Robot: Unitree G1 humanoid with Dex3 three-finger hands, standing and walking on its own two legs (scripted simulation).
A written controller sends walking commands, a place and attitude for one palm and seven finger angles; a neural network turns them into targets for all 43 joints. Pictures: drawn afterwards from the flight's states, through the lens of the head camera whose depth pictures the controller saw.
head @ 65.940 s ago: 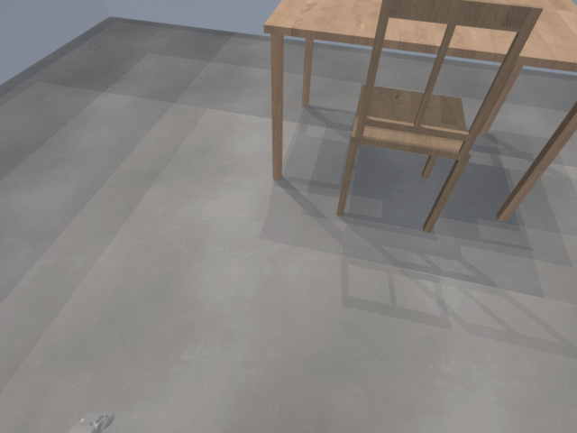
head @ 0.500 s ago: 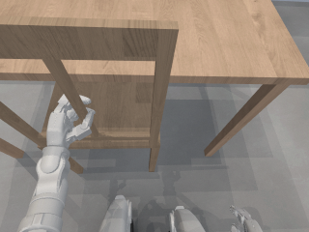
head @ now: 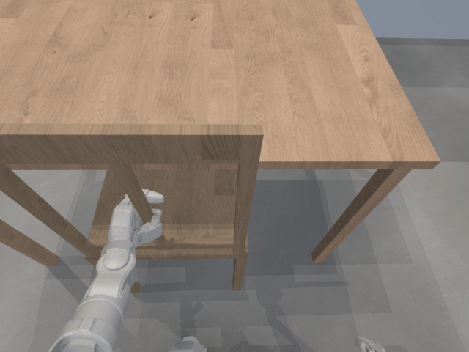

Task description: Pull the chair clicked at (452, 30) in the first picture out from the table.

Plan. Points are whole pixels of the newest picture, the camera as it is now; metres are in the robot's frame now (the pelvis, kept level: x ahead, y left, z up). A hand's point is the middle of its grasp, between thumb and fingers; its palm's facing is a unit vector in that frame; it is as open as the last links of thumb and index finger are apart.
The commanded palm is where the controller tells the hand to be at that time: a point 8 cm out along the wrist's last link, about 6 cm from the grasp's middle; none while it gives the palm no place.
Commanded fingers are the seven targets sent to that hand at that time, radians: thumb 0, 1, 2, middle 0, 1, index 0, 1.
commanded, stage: step backward, pulling the chair out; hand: left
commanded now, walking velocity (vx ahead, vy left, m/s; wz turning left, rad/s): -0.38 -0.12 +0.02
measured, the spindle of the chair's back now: (144, 210) +0.37 +0.18 -0.04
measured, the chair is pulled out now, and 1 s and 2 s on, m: -0.06 0.07 0.24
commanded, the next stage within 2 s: none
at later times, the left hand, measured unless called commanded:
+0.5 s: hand (166, 263) +0.27 +0.13 -0.05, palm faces +0.00 -0.98 -0.19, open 5.2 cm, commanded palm +0.25 +0.18 -0.05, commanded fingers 0.00 0.90 0.90 -0.50 -1.45 -0.50 -1.45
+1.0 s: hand (166, 289) +0.23 +0.12 -0.05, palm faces +0.02 -0.98 -0.21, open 5.3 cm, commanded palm +0.21 +0.17 -0.05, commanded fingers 0.00 0.90 0.90 -0.50 -1.45 -0.50 -1.45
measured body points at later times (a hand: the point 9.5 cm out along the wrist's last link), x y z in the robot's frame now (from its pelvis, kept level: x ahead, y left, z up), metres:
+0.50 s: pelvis -0.06 -0.01 +0.02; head +0.01 -0.02 +0.46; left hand +0.27 +0.18 -0.03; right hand +0.04 -0.27 -0.11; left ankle +0.02 +0.10 -0.71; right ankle -0.04 -0.13 -0.71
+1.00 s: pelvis -0.10 -0.01 +0.02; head -0.04 -0.02 +0.46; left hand +0.22 +0.17 -0.03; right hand -0.01 -0.28 -0.11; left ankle -0.08 +0.12 -0.71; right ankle -0.04 -0.13 -0.71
